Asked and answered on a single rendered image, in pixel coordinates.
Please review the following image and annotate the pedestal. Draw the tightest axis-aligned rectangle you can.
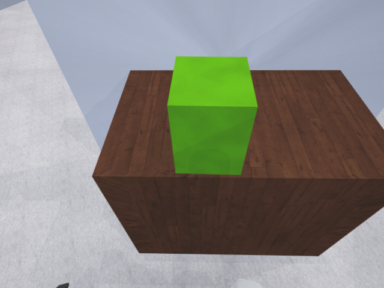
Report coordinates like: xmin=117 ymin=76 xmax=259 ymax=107
xmin=92 ymin=70 xmax=384 ymax=256

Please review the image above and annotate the carton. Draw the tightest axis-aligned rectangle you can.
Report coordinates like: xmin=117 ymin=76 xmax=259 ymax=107
xmin=167 ymin=56 xmax=258 ymax=175

